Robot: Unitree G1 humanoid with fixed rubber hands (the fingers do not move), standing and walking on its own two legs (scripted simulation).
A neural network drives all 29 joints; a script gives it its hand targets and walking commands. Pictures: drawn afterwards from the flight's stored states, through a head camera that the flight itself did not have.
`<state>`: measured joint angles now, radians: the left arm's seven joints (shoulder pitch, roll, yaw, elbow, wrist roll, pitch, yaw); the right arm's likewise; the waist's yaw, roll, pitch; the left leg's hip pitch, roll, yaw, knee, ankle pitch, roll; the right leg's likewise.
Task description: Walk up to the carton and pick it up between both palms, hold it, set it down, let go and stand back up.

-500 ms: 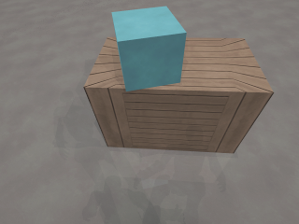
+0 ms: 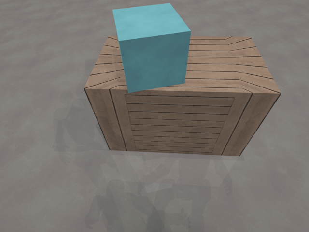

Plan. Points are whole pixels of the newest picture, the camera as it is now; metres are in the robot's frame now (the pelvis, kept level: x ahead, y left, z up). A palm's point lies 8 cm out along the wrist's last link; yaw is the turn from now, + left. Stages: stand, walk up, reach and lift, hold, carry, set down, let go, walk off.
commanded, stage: stand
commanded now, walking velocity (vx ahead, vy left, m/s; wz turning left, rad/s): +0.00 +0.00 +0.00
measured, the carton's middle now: (149, 47) +0.93 +0.08 -0.02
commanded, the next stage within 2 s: walk up in 0.60 s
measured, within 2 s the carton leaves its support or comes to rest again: neither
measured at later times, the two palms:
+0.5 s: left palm out of the picture +0.05 +0.29 -0.13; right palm out of the picture +0.06 -0.28 -0.13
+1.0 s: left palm out of the picture +0.04 +0.33 -0.13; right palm out of the picture +0.09 -0.29 -0.13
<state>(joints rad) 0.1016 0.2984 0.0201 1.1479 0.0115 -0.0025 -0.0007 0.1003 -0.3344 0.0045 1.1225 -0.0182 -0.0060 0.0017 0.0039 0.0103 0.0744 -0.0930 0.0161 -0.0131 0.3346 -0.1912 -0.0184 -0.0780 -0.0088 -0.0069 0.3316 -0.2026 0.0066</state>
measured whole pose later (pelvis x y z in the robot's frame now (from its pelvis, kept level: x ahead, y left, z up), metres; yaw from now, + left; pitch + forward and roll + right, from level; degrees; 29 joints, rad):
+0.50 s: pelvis +0.00 +0.00 +0.00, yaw +0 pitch -3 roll +0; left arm 0.12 0.31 0.02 1.15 0.01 0.00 -0.01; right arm 0.12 -0.34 0.01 1.12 -0.02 -0.01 0.00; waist 0.01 0.01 0.07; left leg -0.10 0.01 -0.01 0.34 -0.19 -0.01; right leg -0.09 -0.02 0.00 0.34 -0.21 0.01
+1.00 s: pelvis +0.02 +0.03 -0.01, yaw +1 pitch -4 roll -3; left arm 0.24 0.33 0.07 1.05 0.04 -0.05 -0.02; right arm 0.19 -0.40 -0.05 1.06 -0.04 0.02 0.07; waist 0.02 0.06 0.04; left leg -0.29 0.04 -0.03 0.75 -0.46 0.04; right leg -0.06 0.00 -0.02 0.44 -0.31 0.01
